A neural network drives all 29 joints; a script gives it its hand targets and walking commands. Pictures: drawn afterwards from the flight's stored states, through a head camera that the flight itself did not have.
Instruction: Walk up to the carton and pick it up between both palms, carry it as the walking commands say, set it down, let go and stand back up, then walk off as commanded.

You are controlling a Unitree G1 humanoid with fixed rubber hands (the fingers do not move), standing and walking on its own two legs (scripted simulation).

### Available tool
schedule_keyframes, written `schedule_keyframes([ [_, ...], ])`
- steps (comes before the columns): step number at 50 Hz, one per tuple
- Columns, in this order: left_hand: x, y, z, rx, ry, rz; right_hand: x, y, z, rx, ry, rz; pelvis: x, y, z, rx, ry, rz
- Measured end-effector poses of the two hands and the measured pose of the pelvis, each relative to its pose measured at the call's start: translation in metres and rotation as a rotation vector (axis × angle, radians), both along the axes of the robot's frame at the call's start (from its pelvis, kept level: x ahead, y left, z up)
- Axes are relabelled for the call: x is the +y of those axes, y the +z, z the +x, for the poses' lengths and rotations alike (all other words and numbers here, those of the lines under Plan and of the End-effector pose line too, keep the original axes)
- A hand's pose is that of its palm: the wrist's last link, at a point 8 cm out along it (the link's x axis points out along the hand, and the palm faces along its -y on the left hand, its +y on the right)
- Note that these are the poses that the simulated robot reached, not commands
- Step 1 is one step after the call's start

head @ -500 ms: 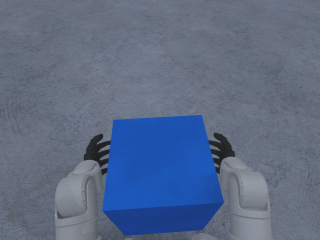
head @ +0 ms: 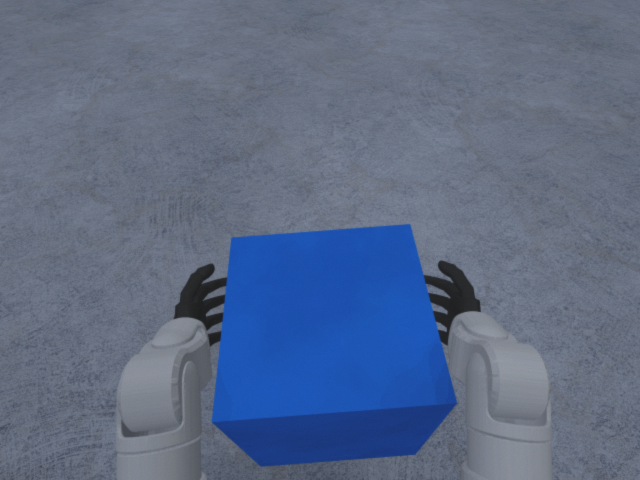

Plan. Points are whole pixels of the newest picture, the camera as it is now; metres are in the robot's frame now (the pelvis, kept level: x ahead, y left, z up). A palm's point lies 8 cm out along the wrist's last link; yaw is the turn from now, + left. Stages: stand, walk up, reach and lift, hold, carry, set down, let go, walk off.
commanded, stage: carry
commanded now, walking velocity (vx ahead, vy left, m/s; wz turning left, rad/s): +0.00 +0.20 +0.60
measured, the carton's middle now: (330, 354) +0.28 -0.01 +0.02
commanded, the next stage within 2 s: none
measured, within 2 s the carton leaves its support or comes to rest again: neither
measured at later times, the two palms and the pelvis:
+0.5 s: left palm (53, 298) +0.30 +0.30 +0.12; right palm (321, 280) +0.32 +0.00 +0.12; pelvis +0.06 +0.13 +0.02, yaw +5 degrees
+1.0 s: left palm (140, 192) +0.53 +0.28 +0.08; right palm (327, 174) +0.57 -0.02 +0.07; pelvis +0.29 +0.09 +0.01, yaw +10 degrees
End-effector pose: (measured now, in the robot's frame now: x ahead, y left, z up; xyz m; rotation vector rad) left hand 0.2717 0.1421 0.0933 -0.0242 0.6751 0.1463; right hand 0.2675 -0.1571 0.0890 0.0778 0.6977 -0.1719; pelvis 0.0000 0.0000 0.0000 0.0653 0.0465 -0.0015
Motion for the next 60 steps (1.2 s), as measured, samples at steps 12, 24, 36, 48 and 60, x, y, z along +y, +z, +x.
schedule_keyframes([
  [12, 0.127, -0.025, -0.03, 0.092, 0.137, -0.081, 0.128, -0.013, 0.003, 0.095, 0.146, -0.082, 0.089, 0.007, -0.001, 0.016, 0.059, -0.065],
  [24, 0.154, 0.024, 0.027, 0.002, 0.071, -0.032, 0.154, 0.027, 0.044, 0.005, 0.085, -0.043, 0.13, 0.025, 0.053, 0.032, 0.093, -0.1],
  [36, 0.159, 0.012, 0.108, 0.04, 0.112, -0.033, 0.16, 0.015, 0.137, 0.043, 0.123, -0.04, 0.125, 0.02, 0.139, 0.022, 0.119, -0.102],
  [48, 0.136, -0.01, 0.239, 0.063, 0.155, 0.001, 0.138, -0.016, 0.281, 0.066, 0.154, 0.006, 0.094, 0.003, 0.266, 0.011, 0.169, -0.083],
  [60, 0.142, 0.012, 0.361, 0.039, 0.162, 0.027, 0.145, 0.004, 0.409, 0.037, 0.176, 0.014, 0.099, 0.022, 0.393, 0.027, 0.153, -0.032],
])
